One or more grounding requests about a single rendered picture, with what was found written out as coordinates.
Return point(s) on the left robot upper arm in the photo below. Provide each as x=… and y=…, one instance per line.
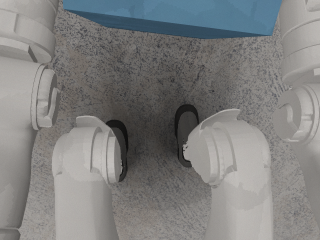
x=29, y=101

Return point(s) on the right robot upper arm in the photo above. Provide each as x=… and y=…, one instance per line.
x=297, y=120

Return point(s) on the right robot forearm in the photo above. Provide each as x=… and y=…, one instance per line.
x=299, y=23

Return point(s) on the carton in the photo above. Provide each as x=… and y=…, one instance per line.
x=201, y=19

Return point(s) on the left robot forearm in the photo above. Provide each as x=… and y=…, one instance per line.
x=26, y=29

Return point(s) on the robot right shin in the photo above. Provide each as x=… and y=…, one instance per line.
x=189, y=153

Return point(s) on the robot left thigh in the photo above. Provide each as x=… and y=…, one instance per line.
x=83, y=189

